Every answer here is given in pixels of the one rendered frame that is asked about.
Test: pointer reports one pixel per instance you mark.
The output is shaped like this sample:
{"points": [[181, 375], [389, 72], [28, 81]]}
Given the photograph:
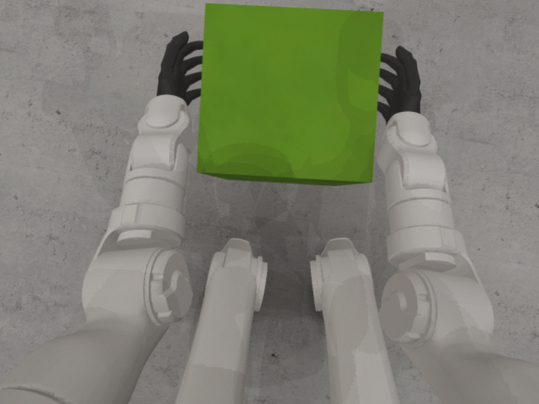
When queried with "carton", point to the carton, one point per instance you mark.
{"points": [[289, 95]]}

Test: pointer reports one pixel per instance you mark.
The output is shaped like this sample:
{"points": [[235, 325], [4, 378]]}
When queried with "right robot thigh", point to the right robot thigh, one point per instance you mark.
{"points": [[358, 363]]}

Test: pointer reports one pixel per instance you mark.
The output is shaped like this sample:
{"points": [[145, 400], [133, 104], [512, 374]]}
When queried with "robot right forearm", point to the robot right forearm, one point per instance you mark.
{"points": [[422, 230]]}

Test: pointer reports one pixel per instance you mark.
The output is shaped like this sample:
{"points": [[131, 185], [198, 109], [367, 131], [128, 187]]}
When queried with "robot left forearm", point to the robot left forearm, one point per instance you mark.
{"points": [[151, 204]]}

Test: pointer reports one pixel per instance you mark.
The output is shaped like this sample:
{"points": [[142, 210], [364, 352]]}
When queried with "robot left upper arm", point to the robot left upper arm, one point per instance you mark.
{"points": [[130, 298]]}

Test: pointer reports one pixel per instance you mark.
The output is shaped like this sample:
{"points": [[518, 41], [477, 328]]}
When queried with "right robot shin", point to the right robot shin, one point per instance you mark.
{"points": [[360, 259]]}

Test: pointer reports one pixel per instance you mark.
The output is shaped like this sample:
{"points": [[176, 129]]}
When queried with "robot right hand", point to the robot right hand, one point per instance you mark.
{"points": [[405, 95]]}

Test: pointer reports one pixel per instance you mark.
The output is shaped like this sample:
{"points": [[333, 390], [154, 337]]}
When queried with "robot left hand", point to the robot left hand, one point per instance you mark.
{"points": [[172, 79]]}

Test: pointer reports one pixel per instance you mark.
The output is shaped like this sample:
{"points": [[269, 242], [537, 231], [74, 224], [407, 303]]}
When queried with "robot right upper arm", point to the robot right upper arm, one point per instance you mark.
{"points": [[444, 324]]}

